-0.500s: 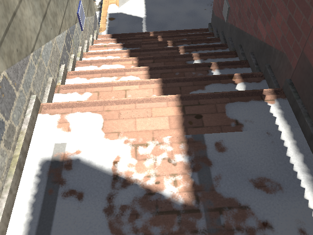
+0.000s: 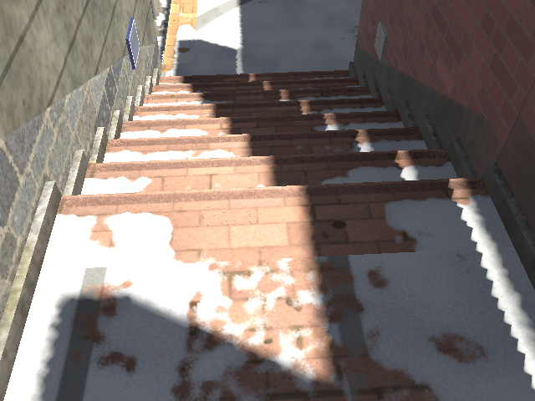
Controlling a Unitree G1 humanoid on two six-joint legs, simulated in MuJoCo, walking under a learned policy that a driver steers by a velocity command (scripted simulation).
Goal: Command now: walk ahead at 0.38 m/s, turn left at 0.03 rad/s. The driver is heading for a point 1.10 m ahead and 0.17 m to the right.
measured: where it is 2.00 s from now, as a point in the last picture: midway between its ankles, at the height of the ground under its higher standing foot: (293, 257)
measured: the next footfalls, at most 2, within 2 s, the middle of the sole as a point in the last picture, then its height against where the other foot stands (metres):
right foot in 0.34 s outside the picture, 0.15 m lower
left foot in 0.82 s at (248, 385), level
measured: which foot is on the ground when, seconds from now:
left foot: down 0.00-0.34, up 0.36-0.80, down 0.82-1.00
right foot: up 0.00-0.32, down 0.34-0.82, up 0.84-1.00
